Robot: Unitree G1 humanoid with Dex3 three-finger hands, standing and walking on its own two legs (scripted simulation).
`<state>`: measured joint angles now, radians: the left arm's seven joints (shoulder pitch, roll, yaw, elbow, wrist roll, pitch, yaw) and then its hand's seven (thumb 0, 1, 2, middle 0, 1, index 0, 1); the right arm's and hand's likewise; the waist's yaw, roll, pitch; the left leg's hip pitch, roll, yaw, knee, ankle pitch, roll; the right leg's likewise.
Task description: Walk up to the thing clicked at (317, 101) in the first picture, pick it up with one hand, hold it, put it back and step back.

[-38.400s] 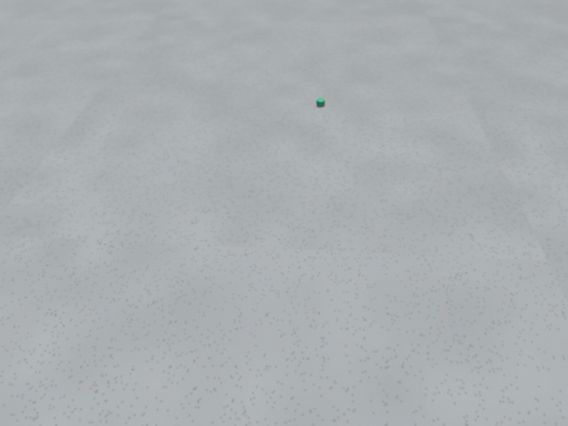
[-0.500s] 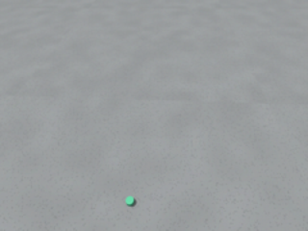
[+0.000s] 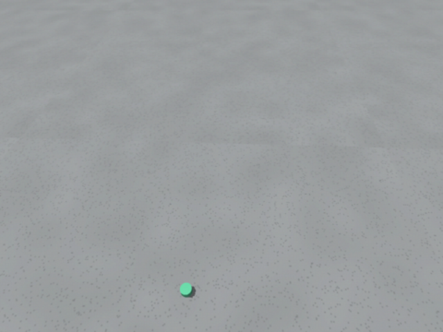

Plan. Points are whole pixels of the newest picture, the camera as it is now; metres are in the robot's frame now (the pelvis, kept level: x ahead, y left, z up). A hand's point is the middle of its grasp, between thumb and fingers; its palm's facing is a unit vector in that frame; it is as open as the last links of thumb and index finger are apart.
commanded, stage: stand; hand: left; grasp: from above
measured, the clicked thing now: (186, 289) +0.45 +0.22 -0.77
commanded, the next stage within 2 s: step back in 0.72 s
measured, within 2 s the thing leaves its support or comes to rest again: neither
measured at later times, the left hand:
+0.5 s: hand out of the picture +0.08 +0.24 -0.16, palm faces +0.01 -0.94 -0.34, open 7.4 cm
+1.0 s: hand out of the picture +0.06 +0.27 -0.17, palm faces -0.02 -0.91 -0.41, open 7.4 cm
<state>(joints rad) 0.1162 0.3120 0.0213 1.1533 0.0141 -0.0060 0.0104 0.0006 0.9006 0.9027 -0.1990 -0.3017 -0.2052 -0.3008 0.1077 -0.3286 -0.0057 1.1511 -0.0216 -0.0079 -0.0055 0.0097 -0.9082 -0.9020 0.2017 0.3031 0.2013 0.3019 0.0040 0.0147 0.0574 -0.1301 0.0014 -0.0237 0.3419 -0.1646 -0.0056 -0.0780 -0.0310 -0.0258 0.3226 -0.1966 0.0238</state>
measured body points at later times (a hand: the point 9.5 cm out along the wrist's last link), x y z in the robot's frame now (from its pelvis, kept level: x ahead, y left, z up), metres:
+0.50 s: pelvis +0.01 +0.00 +0.00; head +0.01 -0.01 +0.45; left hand +0.08 +0.29 -0.13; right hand +0.08 -0.30 -0.14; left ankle +0.02 +0.12 -0.75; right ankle -0.01 -0.13 -0.75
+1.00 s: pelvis -0.05 -0.01 -0.02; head +0.01 -0.01 +0.42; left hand +0.06 +0.32 -0.14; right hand +0.06 -0.32 -0.15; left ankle +0.02 +0.12 -0.75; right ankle -0.02 -0.13 -0.74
